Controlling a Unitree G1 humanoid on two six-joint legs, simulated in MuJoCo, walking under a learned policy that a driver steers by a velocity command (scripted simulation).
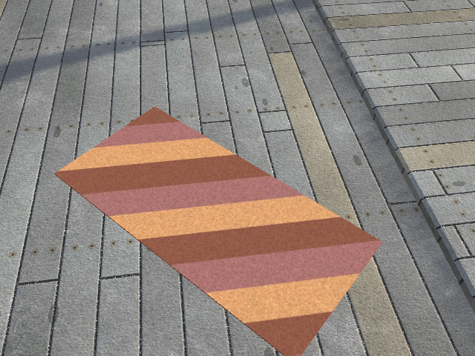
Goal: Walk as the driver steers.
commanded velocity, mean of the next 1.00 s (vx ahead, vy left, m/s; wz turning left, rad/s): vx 0.42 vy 0.00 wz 0.00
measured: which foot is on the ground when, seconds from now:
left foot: down 0.00-0.16, up 0.18-0.58, down 0.60-1.00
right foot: down 0.00-0.62, up 0.64-1.00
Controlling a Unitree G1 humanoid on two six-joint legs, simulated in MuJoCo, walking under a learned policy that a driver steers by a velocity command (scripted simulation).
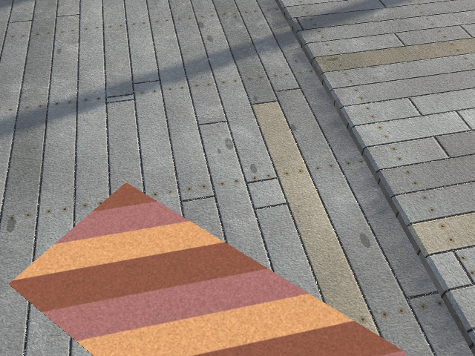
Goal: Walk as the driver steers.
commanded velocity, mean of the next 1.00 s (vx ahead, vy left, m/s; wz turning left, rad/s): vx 0.21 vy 0.00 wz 0.00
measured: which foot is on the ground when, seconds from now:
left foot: down 0.00-0.16, up 0.18-0.54, down 0.56-1.00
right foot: up 0.00-0.12, down 0.14-0.56, up 0.58-1.00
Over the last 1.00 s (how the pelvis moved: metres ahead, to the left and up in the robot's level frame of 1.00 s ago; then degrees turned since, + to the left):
0.39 0.02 0.02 0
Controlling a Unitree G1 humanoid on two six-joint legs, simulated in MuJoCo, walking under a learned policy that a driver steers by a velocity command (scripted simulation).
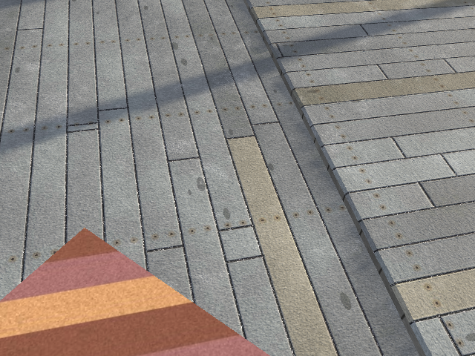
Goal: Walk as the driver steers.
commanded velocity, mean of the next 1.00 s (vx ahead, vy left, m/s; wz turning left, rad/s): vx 0.32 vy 0.00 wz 0.47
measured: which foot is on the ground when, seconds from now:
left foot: down 0.00-0.10, up 0.12-0.60, down 0.62-1.00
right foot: up 0.00-0.08, down 0.10-0.62, up 0.64-1.00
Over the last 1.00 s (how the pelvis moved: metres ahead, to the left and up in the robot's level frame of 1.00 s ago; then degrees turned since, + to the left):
0.20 -0.05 0.00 1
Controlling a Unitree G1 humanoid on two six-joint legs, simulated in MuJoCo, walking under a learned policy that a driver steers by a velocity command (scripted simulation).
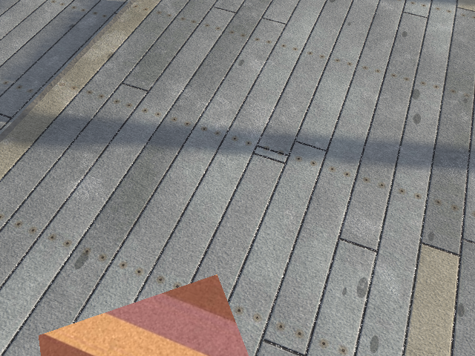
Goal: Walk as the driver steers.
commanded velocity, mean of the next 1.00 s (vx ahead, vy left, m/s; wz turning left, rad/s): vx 0.04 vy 0.00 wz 0.29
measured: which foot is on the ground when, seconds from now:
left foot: down 0.00-0.12, up 0.14-0.48, down 0.50-1.00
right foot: up 0.00-0.10, down 0.12-0.52, up 0.54-0.78, down 0.80-1.00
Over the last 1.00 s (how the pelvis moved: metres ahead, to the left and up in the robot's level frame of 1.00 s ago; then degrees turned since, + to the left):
0.41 0.02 -0.01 30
